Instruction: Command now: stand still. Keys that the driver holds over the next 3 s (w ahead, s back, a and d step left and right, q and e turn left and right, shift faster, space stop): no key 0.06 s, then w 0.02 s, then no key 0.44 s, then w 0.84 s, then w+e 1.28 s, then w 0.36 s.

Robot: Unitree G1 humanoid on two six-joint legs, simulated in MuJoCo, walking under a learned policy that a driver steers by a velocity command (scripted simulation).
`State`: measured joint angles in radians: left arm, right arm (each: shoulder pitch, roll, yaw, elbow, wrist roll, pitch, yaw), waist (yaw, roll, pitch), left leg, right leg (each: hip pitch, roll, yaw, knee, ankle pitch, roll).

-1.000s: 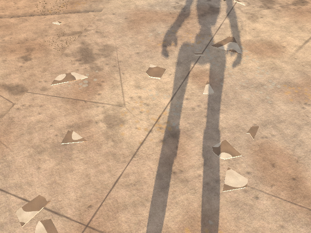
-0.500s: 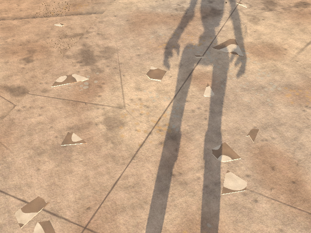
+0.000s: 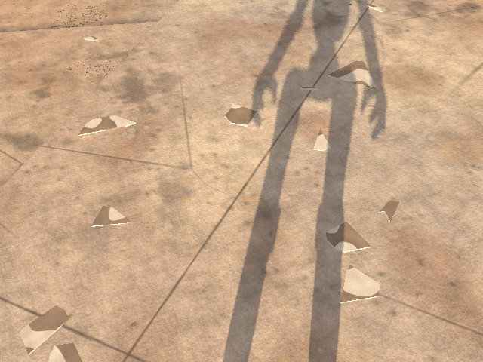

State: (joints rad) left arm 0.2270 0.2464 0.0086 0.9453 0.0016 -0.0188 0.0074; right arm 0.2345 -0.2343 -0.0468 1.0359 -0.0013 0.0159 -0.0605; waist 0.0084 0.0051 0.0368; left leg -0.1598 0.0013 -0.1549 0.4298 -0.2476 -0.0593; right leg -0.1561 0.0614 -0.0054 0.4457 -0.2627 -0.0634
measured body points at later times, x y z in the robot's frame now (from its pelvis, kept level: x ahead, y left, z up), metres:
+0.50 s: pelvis +0.00 +0.00 +0.00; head +0.01 +0.00 +0.45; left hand +0.04 +0.26 -0.14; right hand +0.02 -0.26 -0.15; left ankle +0.00 +0.16 -0.74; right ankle -0.01 -0.08 -0.74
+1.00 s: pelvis +0.11 +0.08 +0.00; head +0.11 +0.11 +0.45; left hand +0.16 +0.35 -0.14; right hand +0.12 -0.18 -0.13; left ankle +0.09 +0.17 -0.74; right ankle +0.05 -0.06 -0.66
